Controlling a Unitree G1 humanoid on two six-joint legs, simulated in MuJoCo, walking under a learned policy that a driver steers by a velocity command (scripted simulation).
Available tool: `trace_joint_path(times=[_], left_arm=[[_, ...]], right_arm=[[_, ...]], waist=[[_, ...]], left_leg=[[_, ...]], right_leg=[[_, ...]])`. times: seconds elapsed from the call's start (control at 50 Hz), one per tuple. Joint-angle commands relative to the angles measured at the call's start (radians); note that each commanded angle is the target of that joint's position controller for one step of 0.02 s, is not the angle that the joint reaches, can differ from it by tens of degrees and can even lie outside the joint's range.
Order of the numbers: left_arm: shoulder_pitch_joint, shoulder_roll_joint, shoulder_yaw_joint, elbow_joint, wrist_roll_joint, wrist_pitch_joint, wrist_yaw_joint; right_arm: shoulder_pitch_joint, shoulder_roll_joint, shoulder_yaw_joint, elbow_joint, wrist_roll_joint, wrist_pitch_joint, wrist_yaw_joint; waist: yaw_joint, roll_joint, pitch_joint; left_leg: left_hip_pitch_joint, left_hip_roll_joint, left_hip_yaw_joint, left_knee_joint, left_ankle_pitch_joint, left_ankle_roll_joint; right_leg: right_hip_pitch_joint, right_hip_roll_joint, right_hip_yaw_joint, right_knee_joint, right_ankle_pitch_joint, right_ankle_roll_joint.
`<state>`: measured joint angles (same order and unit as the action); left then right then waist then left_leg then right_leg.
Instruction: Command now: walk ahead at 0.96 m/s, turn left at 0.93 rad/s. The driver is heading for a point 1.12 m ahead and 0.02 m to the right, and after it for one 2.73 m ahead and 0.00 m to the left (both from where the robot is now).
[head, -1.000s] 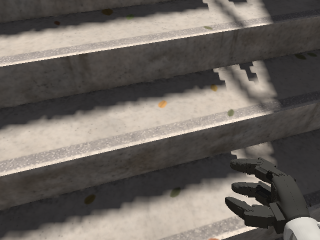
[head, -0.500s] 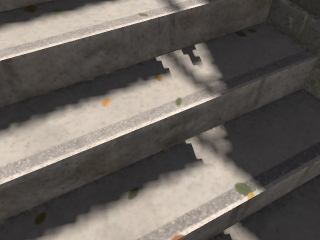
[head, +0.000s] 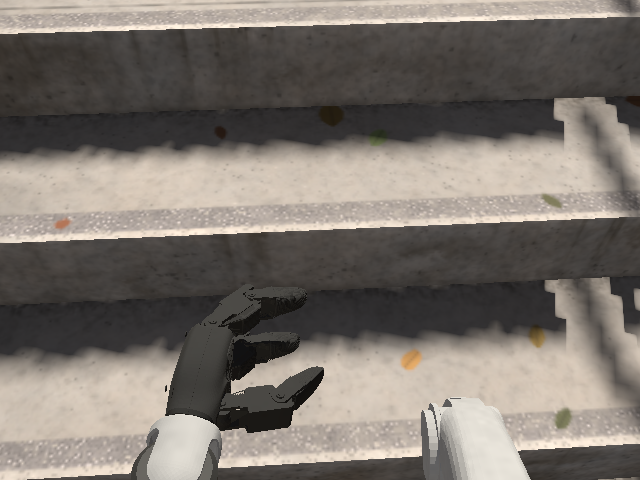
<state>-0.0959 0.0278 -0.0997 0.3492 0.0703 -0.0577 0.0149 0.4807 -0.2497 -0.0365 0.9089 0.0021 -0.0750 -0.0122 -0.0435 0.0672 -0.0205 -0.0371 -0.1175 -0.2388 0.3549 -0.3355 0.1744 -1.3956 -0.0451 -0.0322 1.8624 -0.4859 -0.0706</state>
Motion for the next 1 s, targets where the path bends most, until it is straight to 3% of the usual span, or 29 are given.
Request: trace_joint_path(times=[0.02,0.06,0.08,0.1,0.12,0.14,0.18,0.24,0.34,0.38,0.4,0.42,0.46,0.48,0.52,0.54,0.56,0.6,0.68,0.7,0.78,0.82,0.84,0.88,0.9,0.92,0.94,0.96,1.0], left_arm=[[0.067,0.08,0.044,-0.005,-0.029,0.005,-0.004],[0.444,0.271,0.147,0.076,-0.071,0.019,0.024],[0.549,0.334,0.171,0.144,-0.059,0.006,0.021],[0.575,0.379,0.197,0.236,-0.053,0.003,0.021],[0.441,0.385,0.204,0.243,-0.019,0.007,0.037],[0.335,0.246,0.182,0.233,-0.024,0.008,0.024],[0.354,0.138,0.159,0.372,-0.04,-0.041,0.002],[0.487,0.112,0.155,0.549,-0.024,-0.093,-0.016],[0.519,0.22,0.148,0.627,-0.025,-0.124,-0.02],[0.607,0.206,0.132,0.687,-0.057,-0.107,-0.006],[0.543,0.247,0.137,0.667,-0.091,-0.089,0.006],[0.621,0.271,0.134,0.633,-0.137,-0.096,0.018],[0.553,0.603,0.224,0.552,-0.108,-0.137,-0.005],[0.544,0.599,0.25,0.537,-0.12,-0.149,-0.026],[0.39,0.304,0.212,0.375,-0.09,-0.176,-0.082],[0.396,0.173,0.197,0.307,-0.063,-0.157,-0.073],[0.377,0.132,0.18,0.27,-0.045,-0.149,-0.058],[0.324,0.033,0.125,0.223,-0.012,-0.114,-0.051],[0.172,-0.025,0.09,0.204,-0.076,-0.025,-0.021],[0.118,-0.03,0.081,0.163,-0.079,-0.009,-0.005],[0.008,0.032,0.043,0.107,-0.104,0.066,-0.007],[0.147,0.162,0.081,0.203,-0.069,0.094,-0.033],[0.266,0.166,0.089,0.232,-0.062,0.095,-0.027],[0.485,0.276,0.131,0.255,-0.049,0.07,-0.019],[0.463,0.335,0.173,0.255,-0.072,0.041,-0.038],[0.263,0.355,0.207,0.257,-0.079,0.025,-0.048],[0.222,0.412,0.228,0.226,-0.04,0.053,-0.045],[0.289,0.373,0.221,0.274,-0.053,0.041,-0.029],[0.44,0.341,0.208,0.418,-0.02,0.017,-0.025]], right_arm=[[-0.101,-0.137,-0.042,-0.115,0.06,-0.01,-0.045],[-0.285,-0.323,-0.126,-0.206,0.009,-0.057,-0.019],[-0.372,-0.275,-0.122,-0.224,0.009,-0.091,0.007],[-0.45,-0.094,-0.082,-0.259,-0.031,-0.122,0.035],[-0.304,0.074,-0.044,-0.328,-0.02,-0.108,0.045],[-0.294,0.058,-0.03,-0.348,-0.059,-0.094,0.052],[-0.378,0.115,0.001,-0.39,-0.083,-0.049,0.047],[-0.431,0.205,0.048,-0.446,-0.037,0.014,0.02],[-0.79,0.15,0.051,-0.59,-0.019,0.05,-0.015],[-0.814,0.144,0.07,-0.613,-0.009,0.035,-0.013],[-0.681,0.135,0.09,-0.595,0.002,0.033,0.017],[-0.671,0.098,0.073,-0.512,0.007,0.033,0.04],[-0.244,0.033,0.013,-0.431,-0.007,0.057,0.014],[-0.145,-0.062,-0.032,-0.43,-0.013,0.082,-0.002],[-0.035,-0.266,-0.11,-0.335,-0.066,0.053,-0.027],[-0.192,-0.186,-0.102,-0.32,-0.06,0.033,-0.008],[-0.281,-0.11,-0.081,-0.258,-0.027,0.005,-0.002],[-0.238,0.039,-0.041,-0.1,-0.034,-0.031,0.001],[-0.149,0.134,0.006,0.058,-0.067,-0.055,0.01],[-0.137,0.115,0.009,0.08,-0.074,-0.064,0.017],[-0.144,0.033,0.048,0.089,0.028,-0.074,-0.021],[-0.109,-0.217,0.004,0.009,0.098,-0.109,-0.066],[-0.126,-0.315,-0.026,-0.038,0.081,-0.117,-0.072],[-0.225,-0.316,-0.06,-0.131,0.055,-0.079,-0.034],[-0.259,-0.255,-0.068,-0.174,0.041,-0.075,-0.006],[-0.276,-0.051,-0.032,-0.243,-0.011,-0.081,0.019],[-0.266,-0.014,-0.016,-0.383,-0.058,-0.091,0.027],[-0.336,0.015,-0.006,-0.43,-0.086,-0.097,0.013],[-0.489,0.174,0.074,-0.542,-0.089,-0.079,-0.017]], waist=[[0.131,-0.067,-0.211],[0.357,0.052,-0.491],[0.413,-0.061,-0.492],[0.38,-0.292,-0.38],[0.162,-0.491,-0.379],[0.111,-0.259,-0.259],[0.058,-0.026,-0.06],[0.017,-0.043,0.086],[0.043,-0.114,0.26],[0.03,-0.076,0.24],[-0.056,-0.075,0.155],[0.023,0.044,-0.033],[-0.181,-0.232,-0.385],[-0.25,-0.296,-0.464],[-0.212,0.144,-0.51],[-0.089,0.004,-0.426],[-0.011,-0.095,-0.246],[0.069,-0.085,-0.056],[0.071,-0.001,0.115],[0.094,0.028,0.146],[0.186,-0.09,0.124],[0.228,-0.134,-0.182],[0.257,0.013,-0.259],[0.32,0.166,-0.336],[0.307,0.093,-0.289],[0.181,-0.24,-0.106],[0.14,-0.306,-0.214],[0.128,-0.041,-0.201],[0.088,-0.026,0.077]], left_leg=[[-0.69,0.116,-0.029,-0.223,1.475,0.085],[-0.3,0.21,-0.149,0.306,1.95,0.028],[-0.245,0.145,-0.111,0.583,1.804,0.001],[-0.422,-0.023,-0.025,0.945,0.722,-0.025],[-0.733,-0.06,-0.044,1.288,0.263,-0.065],[-0.822,0.008,0.049,1.488,0.317,-0.047],[-0.956,0.052,0.073,1.727,0.292,-0.01],[-1.217,0.081,-0.023,1.902,0.068,0.025],[-1.376,0.075,0.126,1.826,-0.221,-0.006],[-1.273,0.125,0.247,1.477,-0.25,0.013],[-0.782,0.19,0.393,1.051,-0.094,0.027],[-0.358,0.063,0.543,0.963,0.017,0.006],[-0.084,-0.002,0.452,0.826,-0.081,-0.023],[0.012,-0.016,0.309,0.639,-0.189,-0.027],[0.18,0.435,-0.738,-0.051,-0.512,0.088],[0.071,0.452,-0.748,-0.074,-0.607,0.028],[-0.112,0.438,-0.587,-0.019,-0.536,0.012],[-0.242,0.374,-0.2,0.052,-0.099,0.001],[-0.265,0.387,0.153,-0.114,0.091,-0.028],[-0.267,0.4,0.205,-0.174,0.09,-0.035],[-0.644,0.231,0.575,-0.385,0.504,-0.114],[-0.481,0.256,0.557,-0.211,1.533,-0.057],[-0.188,0.348,0.528,-0.016,1.909,-0.048],[0.011,0.42,0.454,0.496,2.148,-0.041],[-0.056,0.34,0.395,0.875,1.618,-0.041],[-0.559,0.148,0.307,1.311,0.309,-0.095],[-0.937,0.014,0.174,1.887,0.158,-0.139],[-1.041,0.069,0.083,1.962,0.148,-0.124],[-1.322,0.076,0.156,2.158,-0.015,-0.105]], right_leg=[[1.284,0.151,-0.197,-0.398,0.192,0.01],[1.359,0.098,-0.005,-0.634,-0.01,-0.021],[1.422,0.101,0.015,-0.929,-0.023,-0.026],[1.493,0.0,0.159,-1.1,-0.051,-0.034],[1.471,-0.285,0.819,-1.416,-0.186,-0.145],[1.366,-0.282,0.939,-1.484,-0.447,-0.197],[1.177,-0.274,0.761,-1.494,-0.41,-0.173],[1.145,-0.235,0.388,-1.523,-0.023,-0.079],[1.084,-0.259,0.078,-1.873,0.23,-0.086],[1.138,-0.171,-0.082,-1.927,0.457,-0.05],[0.95,-0.107,-0.194,-2.02,0.564,-0.069],[0.88,-0.099,-0.133,-1.921,1.045,-0.139],[1.233,-0.21,-0.09,-1.434,1.898,-0.142],[1.276,-0.201,-0.009,-1.125,1.904,-0.105],[0.675,0.171,0.252,-0.116,0.452,-0.032],[0.544,0.14,0.365,0.139,0.468,-0.025],[0.492,0.085,0.263,0.18,0.522,-0.027],[0.322,0.035,0.205,0.299,0.44,-0.067],[0.02,0.086,0.187,0.547,0.138,-0.114],[-0.045,0.086,0.183,0.595,0.065,-0.129],[0.597,0.095,-0.158,-0.206,0.258,-0.09],[1.046,0.213,-0.265,-0.353,0.283,-0.07],[0.961,0.171,-0.246,-0.453,0.187,-0.098],[1.028,0.202,-0.125,-0.703,-0.125,-0.137],[1.103,0.234,0.033,-1.117,-0.03,-0.174],[1.169,0.169,0.38,-1.288,0.263,-0.278],[1.342,-0.057,0.891,-1.457,0.215,-0.467],[1.319,-0.082,1.022,-1.554,-0.11,-0.409],[1.168,-0.018,0.842,-1.534,-0.053,-0.341]])
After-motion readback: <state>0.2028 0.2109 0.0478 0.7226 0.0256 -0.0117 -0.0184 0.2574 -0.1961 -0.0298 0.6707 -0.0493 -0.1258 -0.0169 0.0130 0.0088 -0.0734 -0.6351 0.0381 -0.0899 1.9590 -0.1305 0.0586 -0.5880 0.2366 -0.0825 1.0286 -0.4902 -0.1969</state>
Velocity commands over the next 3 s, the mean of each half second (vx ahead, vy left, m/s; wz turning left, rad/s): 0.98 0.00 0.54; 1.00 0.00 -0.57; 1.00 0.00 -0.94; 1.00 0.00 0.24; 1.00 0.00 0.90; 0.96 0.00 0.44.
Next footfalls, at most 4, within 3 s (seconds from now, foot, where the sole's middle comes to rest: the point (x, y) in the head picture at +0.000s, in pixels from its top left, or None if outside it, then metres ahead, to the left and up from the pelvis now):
0.10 right None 0.24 -0.14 -0.61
0.48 left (195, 372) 0.55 0.21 -0.44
0.90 right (242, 153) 0.88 0.13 -0.27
1.24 left None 1.19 0.29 -0.10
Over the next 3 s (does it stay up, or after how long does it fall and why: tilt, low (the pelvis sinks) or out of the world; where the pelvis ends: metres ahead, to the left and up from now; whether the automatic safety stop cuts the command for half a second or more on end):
stays up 2.58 0.07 1.18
